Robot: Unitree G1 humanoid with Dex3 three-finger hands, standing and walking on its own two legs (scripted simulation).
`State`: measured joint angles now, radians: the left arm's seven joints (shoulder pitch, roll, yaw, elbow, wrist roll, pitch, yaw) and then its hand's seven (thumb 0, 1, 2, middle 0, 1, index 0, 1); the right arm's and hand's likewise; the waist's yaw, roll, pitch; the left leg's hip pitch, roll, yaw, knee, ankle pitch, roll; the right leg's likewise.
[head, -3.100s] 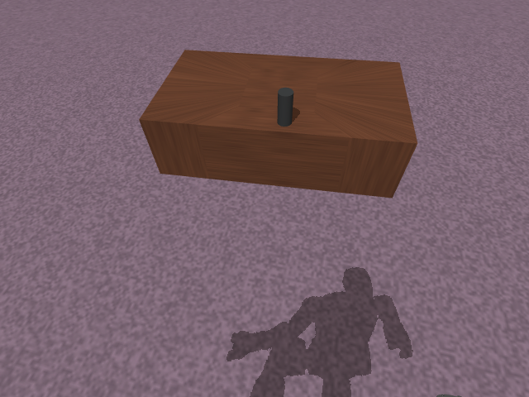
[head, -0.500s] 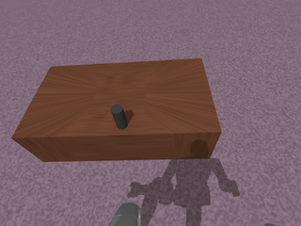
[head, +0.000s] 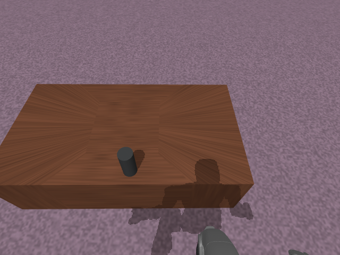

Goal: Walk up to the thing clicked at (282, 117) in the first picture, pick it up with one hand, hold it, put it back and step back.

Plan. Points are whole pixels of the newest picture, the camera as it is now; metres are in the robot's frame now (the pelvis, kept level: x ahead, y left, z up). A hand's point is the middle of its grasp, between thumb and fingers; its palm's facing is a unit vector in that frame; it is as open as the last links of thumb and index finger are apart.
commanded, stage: walk up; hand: left
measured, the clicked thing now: (127, 162) +0.50 +0.19 -0.34
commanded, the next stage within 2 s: stand in 2.00 s
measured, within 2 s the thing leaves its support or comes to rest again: neither
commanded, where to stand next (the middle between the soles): +0.12 -0.02 m, yaw +0 degrees
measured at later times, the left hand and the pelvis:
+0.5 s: hand (84, 245) +0.16 +0.24 -0.15, palm faces +0.04 -0.94 -0.35, open 7.4 cm; pelvis +0.05 -0.02 -0.02, yaw +2 degrees
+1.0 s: hand out of the picture +0.13 +0.26 -0.15, palm faces +0.08 -0.94 -0.34, open 7.4 cm; pelvis +0.09 +0.00 +0.01, yaw +3 degrees
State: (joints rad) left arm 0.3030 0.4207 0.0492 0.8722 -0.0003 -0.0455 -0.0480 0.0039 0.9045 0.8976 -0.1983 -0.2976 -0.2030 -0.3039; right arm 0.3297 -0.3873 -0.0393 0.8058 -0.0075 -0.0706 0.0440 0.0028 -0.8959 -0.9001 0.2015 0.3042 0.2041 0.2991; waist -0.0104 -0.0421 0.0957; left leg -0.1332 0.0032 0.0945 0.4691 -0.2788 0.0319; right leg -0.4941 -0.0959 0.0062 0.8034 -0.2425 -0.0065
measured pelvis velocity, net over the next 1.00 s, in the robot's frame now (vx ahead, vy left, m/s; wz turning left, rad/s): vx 0.09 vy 0.00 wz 0.05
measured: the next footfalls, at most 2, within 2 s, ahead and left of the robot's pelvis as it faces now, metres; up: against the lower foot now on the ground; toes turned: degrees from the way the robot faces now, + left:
right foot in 0.10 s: +0.18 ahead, -0.13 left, +0.00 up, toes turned +0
left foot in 0.44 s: +0.10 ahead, +0.12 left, +0.00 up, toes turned +3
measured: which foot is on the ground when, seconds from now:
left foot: down 0.00-0.12, up 0.14-0.42, down 0.44-1.00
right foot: up 0.00-0.08, down 0.10-1.00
